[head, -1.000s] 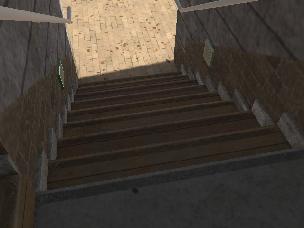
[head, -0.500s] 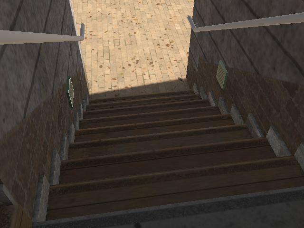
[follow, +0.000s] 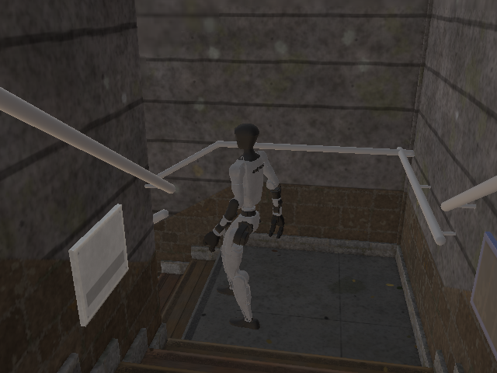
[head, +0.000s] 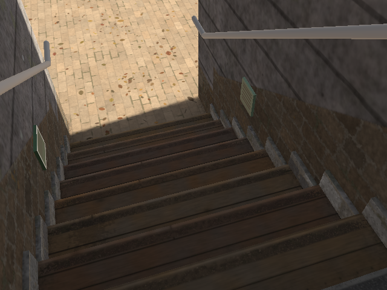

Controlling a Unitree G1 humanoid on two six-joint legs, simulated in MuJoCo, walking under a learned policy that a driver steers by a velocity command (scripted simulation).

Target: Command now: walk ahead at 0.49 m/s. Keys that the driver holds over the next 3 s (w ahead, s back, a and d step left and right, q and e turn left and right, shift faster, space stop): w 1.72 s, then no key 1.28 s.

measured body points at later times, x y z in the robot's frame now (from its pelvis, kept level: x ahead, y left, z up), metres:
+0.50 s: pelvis +0.24 -0.07 +0.00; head +0.25 -0.07 +0.45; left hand +0.12 +0.14 -0.14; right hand +0.35 -0.29 -0.14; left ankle +0.37 +0.11 -0.68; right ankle +0.20 -0.13 -0.74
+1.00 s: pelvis +0.50 +0.02 -0.18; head +0.52 +0.04 +0.26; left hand +0.43 +0.25 -0.34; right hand +0.51 -0.22 -0.33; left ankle +0.51 +0.10 -0.92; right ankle +0.42 -0.13 -0.67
